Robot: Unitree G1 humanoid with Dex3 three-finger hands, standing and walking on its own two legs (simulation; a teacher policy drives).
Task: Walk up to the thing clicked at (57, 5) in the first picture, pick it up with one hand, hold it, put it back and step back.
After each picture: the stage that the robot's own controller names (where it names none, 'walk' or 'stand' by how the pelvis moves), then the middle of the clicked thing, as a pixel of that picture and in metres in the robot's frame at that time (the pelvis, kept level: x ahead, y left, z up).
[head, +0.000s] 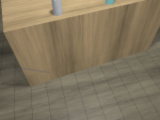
stand; (57, 5) +1.01 +0.21 -0.06
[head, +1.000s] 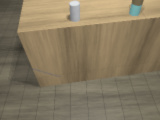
walk; (74, 11) +0.92 +0.14 -0.06
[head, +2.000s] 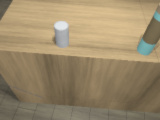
walk; (61, 34) +0.61 +0.17 -0.04
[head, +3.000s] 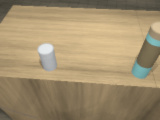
stand; (47, 57) +0.50 +0.18 -0.03
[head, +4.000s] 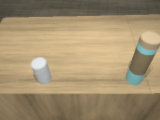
stand; (41, 71) +0.45 +0.22 -0.06
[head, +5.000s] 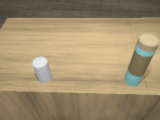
stand; (42, 70) +0.47 +0.22 -0.07
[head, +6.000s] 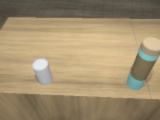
stand; (43, 72) +0.45 +0.21 -0.07
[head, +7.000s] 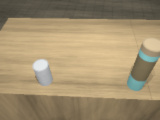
stand; (43, 73) +0.45 +0.21 -0.07
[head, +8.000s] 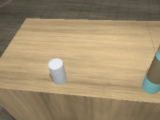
rise first; (57, 71) +0.45 +0.18 -0.06
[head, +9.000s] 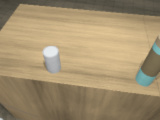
go down; (52, 60) +0.49 +0.17 -0.05
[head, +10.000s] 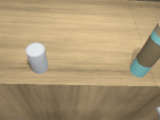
go down; (37, 59) +0.46 +0.17 -0.02
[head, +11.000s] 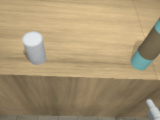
close in; (35, 49) +0.48 +0.16 +0.00
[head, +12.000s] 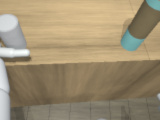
close; (12, 35) +0.50 +0.18 +0.04
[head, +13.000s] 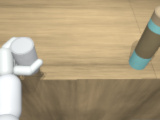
lift; (26, 57) +0.41 +0.18 +0.07
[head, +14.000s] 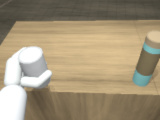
hold; (35, 68) +0.32 +0.16 +0.15
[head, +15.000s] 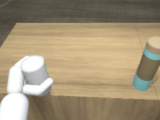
hold; (37, 76) +0.32 +0.16 +0.12
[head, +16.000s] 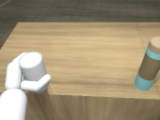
hold; (35, 72) +0.33 +0.17 +0.12
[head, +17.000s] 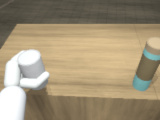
crouch; (34, 70) +0.33 +0.18 +0.13
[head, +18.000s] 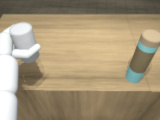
crouch; (25, 43) +0.43 +0.19 +0.14
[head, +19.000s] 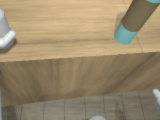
lower; out of the picture +0.51 +0.20 +0.04
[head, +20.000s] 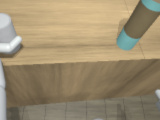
lower; (4, 34) +0.50 +0.19 +0.04
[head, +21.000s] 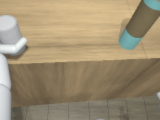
lower; (10, 36) +0.49 +0.18 +0.04
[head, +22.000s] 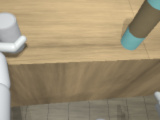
lower; (9, 34) +0.49 +0.19 +0.04
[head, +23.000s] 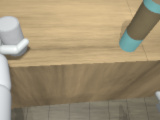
loosen; (12, 37) +0.49 +0.18 +0.03
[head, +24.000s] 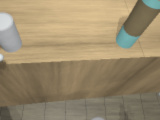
withdraw; (6, 34) +0.50 +0.18 +0.03
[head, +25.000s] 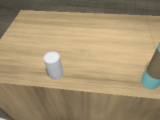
sink last; (54, 66) +0.46 +0.17 -0.03
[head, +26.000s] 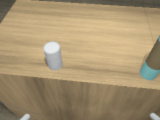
stand; (53, 56) +0.48 +0.16 -0.03
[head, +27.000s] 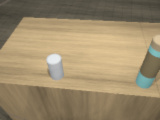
stand; (55, 67) +0.49 +0.16 -0.06
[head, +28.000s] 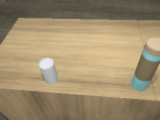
stand; (49, 71) +0.47 +0.20 -0.07
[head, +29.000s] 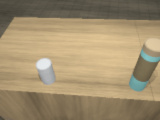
stand; (46, 71) +0.46 +0.20 -0.07
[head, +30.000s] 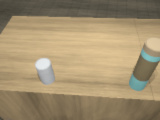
stand; (45, 71) +0.45 +0.20 -0.07
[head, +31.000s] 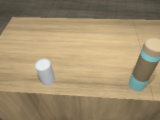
stand; (45, 72) +0.45 +0.20 -0.07
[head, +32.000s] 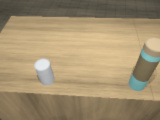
walk; (45, 72) +0.45 +0.20 -0.07
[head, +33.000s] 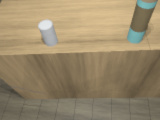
walk; (48, 33) +0.60 +0.21 -0.05
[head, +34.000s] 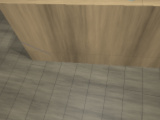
walk; out of the picture +0.92 +0.18 -0.04
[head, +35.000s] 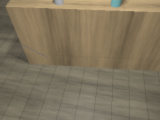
stand; out of the picture +1.10 +0.20 -0.05
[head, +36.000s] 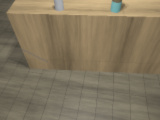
stand; (58, 1) +1.08 +0.19 -0.07
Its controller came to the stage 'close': yes
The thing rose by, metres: 0.20
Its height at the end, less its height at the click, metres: +0.00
